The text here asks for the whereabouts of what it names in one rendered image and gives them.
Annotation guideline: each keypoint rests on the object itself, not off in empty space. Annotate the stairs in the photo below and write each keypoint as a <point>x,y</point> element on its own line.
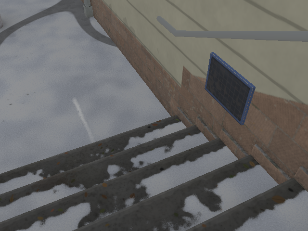
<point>161,176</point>

